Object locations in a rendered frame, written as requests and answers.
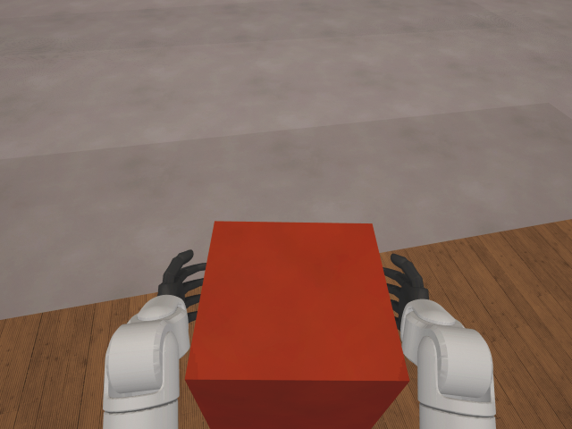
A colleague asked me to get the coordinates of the robot left forearm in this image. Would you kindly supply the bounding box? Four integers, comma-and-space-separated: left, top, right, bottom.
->
103, 295, 190, 429

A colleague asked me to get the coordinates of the robot right hand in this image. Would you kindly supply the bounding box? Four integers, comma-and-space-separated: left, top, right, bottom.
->
383, 254, 429, 330

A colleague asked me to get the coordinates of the robot left hand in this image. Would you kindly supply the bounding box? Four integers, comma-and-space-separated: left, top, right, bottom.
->
157, 249, 206, 323

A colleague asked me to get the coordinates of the robot right forearm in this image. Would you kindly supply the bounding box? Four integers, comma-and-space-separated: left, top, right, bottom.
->
400, 299, 496, 429

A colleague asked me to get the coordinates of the carton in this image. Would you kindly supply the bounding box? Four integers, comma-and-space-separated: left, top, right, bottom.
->
185, 221, 409, 429

